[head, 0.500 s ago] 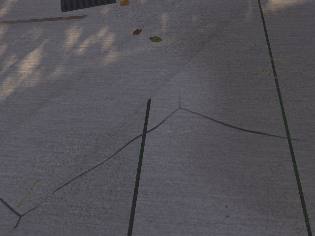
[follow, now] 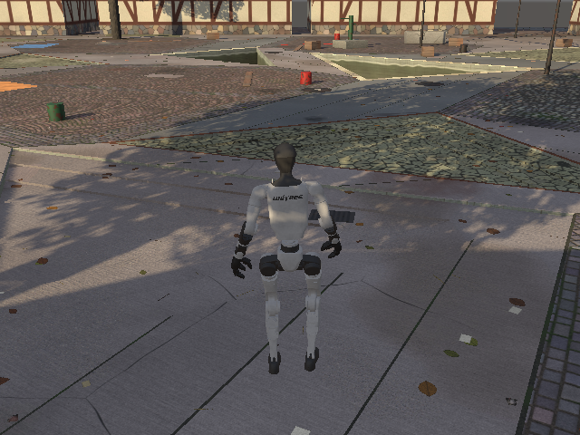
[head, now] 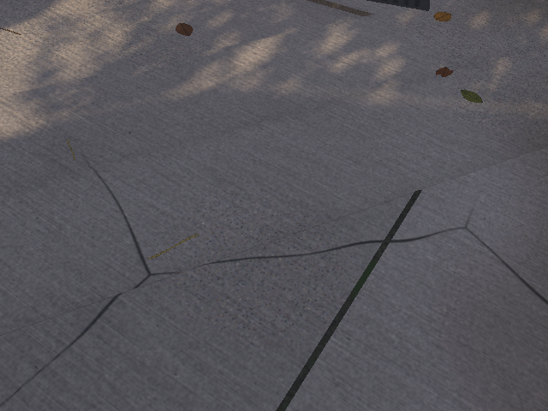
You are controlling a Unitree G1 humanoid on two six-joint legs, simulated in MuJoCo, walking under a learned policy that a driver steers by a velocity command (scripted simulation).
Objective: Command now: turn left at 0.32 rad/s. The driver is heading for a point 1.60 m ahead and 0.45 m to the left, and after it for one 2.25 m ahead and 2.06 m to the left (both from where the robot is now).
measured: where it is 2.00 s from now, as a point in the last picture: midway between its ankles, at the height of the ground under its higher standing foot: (253, 374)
